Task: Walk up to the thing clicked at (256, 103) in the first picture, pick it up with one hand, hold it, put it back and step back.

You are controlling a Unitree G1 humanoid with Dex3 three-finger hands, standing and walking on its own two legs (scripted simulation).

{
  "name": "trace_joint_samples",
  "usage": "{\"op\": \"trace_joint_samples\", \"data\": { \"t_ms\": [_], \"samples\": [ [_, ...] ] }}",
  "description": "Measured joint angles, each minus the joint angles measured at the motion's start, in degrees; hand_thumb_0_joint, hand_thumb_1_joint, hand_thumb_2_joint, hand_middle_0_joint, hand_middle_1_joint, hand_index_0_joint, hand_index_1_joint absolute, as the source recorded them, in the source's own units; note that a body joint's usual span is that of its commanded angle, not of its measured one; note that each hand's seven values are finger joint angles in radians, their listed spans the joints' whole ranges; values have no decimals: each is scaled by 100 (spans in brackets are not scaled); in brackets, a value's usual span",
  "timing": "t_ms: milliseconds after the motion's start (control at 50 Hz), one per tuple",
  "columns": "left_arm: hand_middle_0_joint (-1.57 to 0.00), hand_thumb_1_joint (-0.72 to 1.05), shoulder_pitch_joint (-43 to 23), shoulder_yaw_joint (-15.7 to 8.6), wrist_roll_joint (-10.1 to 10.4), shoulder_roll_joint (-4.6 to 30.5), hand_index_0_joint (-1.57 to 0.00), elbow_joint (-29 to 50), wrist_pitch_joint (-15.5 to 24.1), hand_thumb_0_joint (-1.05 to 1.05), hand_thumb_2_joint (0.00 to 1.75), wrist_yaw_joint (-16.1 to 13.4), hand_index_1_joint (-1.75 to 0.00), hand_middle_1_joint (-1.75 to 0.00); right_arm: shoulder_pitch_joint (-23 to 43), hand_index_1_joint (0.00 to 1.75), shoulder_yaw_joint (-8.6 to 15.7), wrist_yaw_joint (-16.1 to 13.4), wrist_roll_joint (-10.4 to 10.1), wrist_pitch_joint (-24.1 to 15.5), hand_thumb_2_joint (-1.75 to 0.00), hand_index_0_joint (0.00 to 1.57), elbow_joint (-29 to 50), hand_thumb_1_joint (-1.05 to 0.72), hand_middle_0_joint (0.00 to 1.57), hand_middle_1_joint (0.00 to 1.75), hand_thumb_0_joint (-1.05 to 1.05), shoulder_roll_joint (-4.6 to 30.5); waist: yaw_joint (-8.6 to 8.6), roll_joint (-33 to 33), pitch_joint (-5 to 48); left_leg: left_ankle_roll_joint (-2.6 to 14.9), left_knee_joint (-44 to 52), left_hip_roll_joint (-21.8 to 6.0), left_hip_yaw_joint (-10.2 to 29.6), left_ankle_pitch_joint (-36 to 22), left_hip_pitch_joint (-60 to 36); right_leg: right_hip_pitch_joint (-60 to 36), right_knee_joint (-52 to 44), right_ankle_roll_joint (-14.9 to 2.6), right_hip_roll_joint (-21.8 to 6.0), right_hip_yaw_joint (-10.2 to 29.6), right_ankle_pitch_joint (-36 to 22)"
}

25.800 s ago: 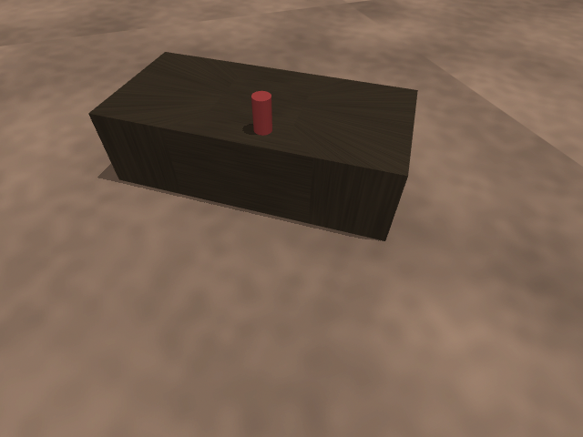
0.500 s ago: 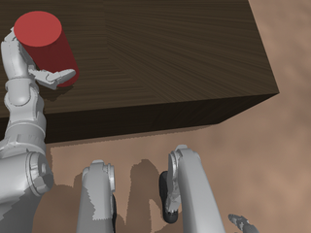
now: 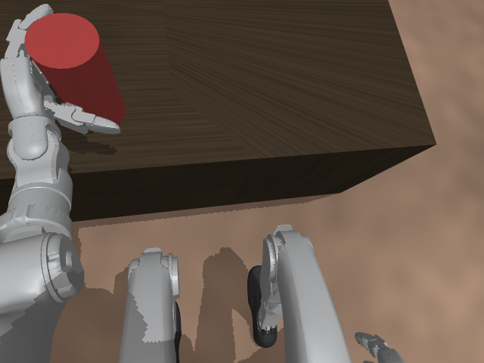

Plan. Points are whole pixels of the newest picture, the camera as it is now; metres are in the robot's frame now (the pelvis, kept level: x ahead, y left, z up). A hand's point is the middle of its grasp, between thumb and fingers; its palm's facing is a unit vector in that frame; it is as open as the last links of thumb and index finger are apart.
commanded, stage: withdraw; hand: left
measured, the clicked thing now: (85, 81) +0.54 +0.17 +0.01
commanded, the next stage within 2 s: rise in 0.32 s
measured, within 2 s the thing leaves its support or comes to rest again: neither
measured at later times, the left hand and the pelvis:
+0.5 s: hand out of the picture +0.54 +0.25 +0.12, palm faces +0.16 -0.98 -0.12, open 17.7 cm; pelvis +0.01 +0.00 +0.09, yaw -1 degrees
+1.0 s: hand out of the picture +0.45 +0.26 +0.17, palm faces +0.16 -0.92 -0.36, open 17.2 cm; pelvis +0.06 +0.00 +0.25, yaw -1 degrees
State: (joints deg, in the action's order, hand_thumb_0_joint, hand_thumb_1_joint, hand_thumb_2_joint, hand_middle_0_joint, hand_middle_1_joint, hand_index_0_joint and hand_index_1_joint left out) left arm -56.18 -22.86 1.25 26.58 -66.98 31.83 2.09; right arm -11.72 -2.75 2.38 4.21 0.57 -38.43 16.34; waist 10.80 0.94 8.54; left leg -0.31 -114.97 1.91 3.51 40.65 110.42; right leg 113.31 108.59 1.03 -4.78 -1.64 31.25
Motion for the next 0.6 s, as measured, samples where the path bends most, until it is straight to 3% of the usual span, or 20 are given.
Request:
{"op": "trace_joint_samples", "data": {
  "t_ms": [140,300,460,520,600],
  "samples": [
    [-16,-60,20,-216,-43,145,-16,168,-95,-1,12,115,-13,-13,27,30,-20,-34,-42,55,-90,20,51,-92,21,30,0,23,46,30,-17,13,0,-10,5,3,-21,-30,-21,14,11,-6,-9],
    [-6,-58,105,-495,127,620,-6,547,-626,-1,9,463,-6,-6,-32,30,-30,-166,-245,185,-90,20,126,-92,21,30,0,-40,-16,70,-31,23,423,-63,0,-51,-452,-464,-445,18,56,-29,-64],
    [-3,-59,322,-332,404,784,-4,471,-1143,-1,6,875,-3,-3,-204,30,-54,-345,-409,84,-90,20,130,-91,21,30,0,-27,-198,81,69,39,1374,-148,-4,-197,-1484,-1523,-1405,28,127,-82,-194],
    [-3,-57,336,-173,-87,910,-4,297,-1541,-1,6,675,-2,-3,-184,31,-32,-396,-443,164,-90,20,169,-90,21,30,0,-45,-203,36,-25,31,1814,-198,-23,-286,-2024,-2059,-1841,20,174,-86,-285],
    [-4,-54,419,-153,-477,1048,-4,61,-2023,-1,6,266,-3,-3,-212,31,-31,-422,-468,255,-90,20,191,-89,21,30,0,-79,-177,-14,-105,23,2537,-273,-46,-473,-2773,-2808,-2562,14,246,-99,-468]
  ]
}}
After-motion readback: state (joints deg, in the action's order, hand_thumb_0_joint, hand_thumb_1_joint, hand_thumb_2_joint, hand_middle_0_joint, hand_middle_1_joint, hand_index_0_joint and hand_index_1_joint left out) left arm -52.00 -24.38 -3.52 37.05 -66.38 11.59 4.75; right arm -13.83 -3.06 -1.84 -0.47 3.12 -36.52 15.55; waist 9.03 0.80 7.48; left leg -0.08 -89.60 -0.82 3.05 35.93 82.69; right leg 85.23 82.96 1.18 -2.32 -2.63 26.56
